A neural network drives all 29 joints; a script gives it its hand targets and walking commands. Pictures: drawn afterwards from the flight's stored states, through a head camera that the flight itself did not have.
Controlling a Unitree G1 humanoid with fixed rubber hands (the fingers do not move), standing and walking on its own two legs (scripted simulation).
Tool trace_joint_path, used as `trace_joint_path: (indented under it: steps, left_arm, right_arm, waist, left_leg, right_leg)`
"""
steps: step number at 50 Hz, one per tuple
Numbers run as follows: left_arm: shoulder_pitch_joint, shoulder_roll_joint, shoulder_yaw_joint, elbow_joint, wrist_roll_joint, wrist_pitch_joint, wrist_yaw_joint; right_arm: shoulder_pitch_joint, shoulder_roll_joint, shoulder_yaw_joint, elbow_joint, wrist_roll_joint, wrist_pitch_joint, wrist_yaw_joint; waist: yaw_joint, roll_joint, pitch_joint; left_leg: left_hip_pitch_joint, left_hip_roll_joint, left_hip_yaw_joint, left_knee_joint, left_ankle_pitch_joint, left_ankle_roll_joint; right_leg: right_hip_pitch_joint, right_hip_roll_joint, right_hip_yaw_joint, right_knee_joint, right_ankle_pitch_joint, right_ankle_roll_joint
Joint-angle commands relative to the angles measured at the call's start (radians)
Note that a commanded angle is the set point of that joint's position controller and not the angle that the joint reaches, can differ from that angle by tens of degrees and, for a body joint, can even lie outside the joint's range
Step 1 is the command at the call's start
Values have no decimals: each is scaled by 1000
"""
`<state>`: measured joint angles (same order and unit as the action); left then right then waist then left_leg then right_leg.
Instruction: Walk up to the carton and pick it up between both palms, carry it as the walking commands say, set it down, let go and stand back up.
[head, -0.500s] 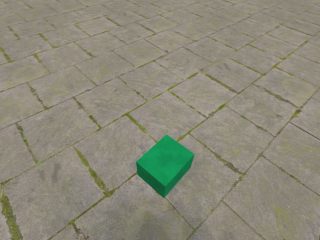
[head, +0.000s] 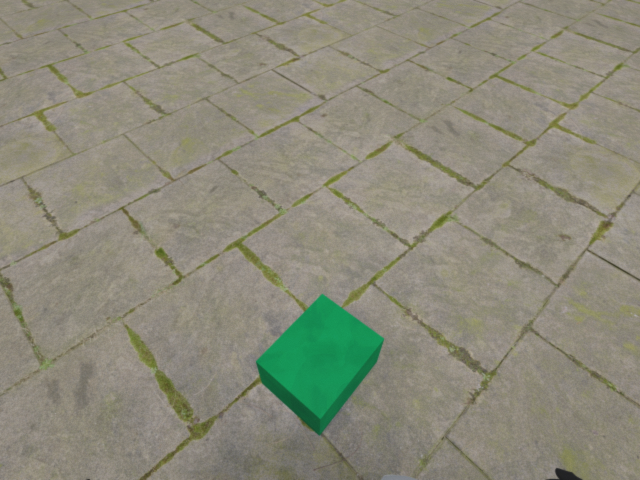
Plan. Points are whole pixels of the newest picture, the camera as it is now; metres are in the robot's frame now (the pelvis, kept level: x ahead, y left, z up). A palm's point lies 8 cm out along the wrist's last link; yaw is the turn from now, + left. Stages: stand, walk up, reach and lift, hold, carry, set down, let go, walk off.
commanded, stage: walk up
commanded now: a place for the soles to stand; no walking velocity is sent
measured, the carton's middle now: (320, 361) +0.53 -0.01 -0.66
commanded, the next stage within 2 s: none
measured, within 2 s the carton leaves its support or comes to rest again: neither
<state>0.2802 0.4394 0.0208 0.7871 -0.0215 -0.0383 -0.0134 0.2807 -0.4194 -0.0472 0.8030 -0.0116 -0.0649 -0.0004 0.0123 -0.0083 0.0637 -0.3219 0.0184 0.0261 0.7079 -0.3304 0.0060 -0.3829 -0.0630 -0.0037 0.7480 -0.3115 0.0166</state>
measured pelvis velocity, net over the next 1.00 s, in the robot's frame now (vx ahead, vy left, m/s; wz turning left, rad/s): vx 0.00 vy -0.01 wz -0.01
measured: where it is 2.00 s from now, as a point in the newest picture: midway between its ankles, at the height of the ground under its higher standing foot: outside the picture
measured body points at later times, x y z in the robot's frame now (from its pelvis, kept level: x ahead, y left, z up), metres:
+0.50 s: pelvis +0.02 +0.00 +0.01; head +0.02 +0.00 +0.46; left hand +0.14 +0.32 -0.09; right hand +0.14 -0.31 -0.09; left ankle +0.01 +0.12 -0.72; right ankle +0.03 -0.15 -0.72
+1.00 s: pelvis +0.00 -0.01 +0.03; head +0.00 -0.01 +0.48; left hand +0.08 +0.31 -0.10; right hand +0.08 -0.32 -0.09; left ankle +0.01 +0.13 -0.72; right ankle +0.03 -0.15 -0.72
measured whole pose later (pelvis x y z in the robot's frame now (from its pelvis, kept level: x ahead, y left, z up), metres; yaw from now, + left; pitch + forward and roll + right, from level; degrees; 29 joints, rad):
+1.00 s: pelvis +0.00 -0.01 +0.03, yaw -1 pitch -2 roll +0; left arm 0.11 0.39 0.00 1.14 0.01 -0.02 -0.01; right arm 0.10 -0.38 -0.03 1.14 -0.01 0.00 0.02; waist 0.00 -0.01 0.03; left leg -0.14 0.03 0.03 0.36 -0.19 -0.02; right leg -0.18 -0.04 -0.01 0.36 -0.14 0.03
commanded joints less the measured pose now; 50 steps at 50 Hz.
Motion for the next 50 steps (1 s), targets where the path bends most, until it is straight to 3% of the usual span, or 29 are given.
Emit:
trace_joint_path:
  steps: [1,2,3,5,7,10,16,24,30,41,50]
  left_arm:
    - [20,186,49,-5,8,-20,25]
    - [-3,196,48,4,12,-28,25]
    - [-31,210,45,11,14,-30,25]
    - [-65,207,36,19,5,-28,32]
    - [-63,189,27,40,-1,-26,37]
    - [-78,190,22,66,5,-24,41]
    - [-153,166,15,107,7,-13,41]
    - [-215,157,8,181,14,-2,28]
    - [-247,157,9,231,21,-3,20]
    - [-244,148,12,291,28,-3,11]
    - [-234,139,16,301,26,-3,12]
  right_arm:
    - [-57,-227,-47,-29,13,11,-8]
    - [-64,-194,-39,-21,17,18,-6]
    - [-66,-176,-37,-20,21,22,-6]
    - [-42,-184,-38,5,17,23,-10]
    - [-66,-188,-39,28,20,23,-12]
    - [-113,-170,-36,39,26,30,-12]
    - [-177,-166,-33,85,21,40,-11]
    - [-271,-163,-18,146,11,44,-1]
    - [-277,-155,-12,205,6,45,6]
    - [-256,-154,-10,272,1,48,13]
    - [-239,-152,-7,284,1,45,9]
  waist:
    - [25,26,-128]
    - [5,26,-128]
    - [-14,10,-127]
    - [-25,28,-147]
    - [-9,49,-168]
    - [-11,17,-167]
    - [-11,1,-146]
    - [-1,19,-86]
    - [-5,4,-61]
    - [-10,4,-59]
    - [-13,7,-73]
  left_leg:
    - [1,150,-155,-100,360,106]
    - [24,91,-105,-85,264,64]
    - [52,58,-66,-78,206,48]
    - [93,75,-73,-83,341,47]
    - [133,87,-76,-71,512,62]
    - [157,93,-67,-62,539,68]
    - [146,100,-81,-145,448,58]
    - [105,101,-108,-299,179,44]
    - [124,96,-107,-379,69,30]
    - [155,97,-100,-430,17,21]
    - [169,107,-98,-429,99,17]
  right_leg:
    - [158,-35,58,-129,245,-82]
    - [131,-70,114,-167,282,-107]
    - [116,-99,146,-170,335,-120]
    - [130,-109,127,-108,502,-116]
    - [140,-86,84,-89,571,-99]
    - [147,-71,61,-102,579,-89]
    - [169,-63,58,-150,476,-73]
    - [186,-52,79,-283,229,-62]
    - [186,-63,105,-395,120,-52]
    - [180,-65,118,-482,5,-41]
    - [207,-67,106,-469,112,-37]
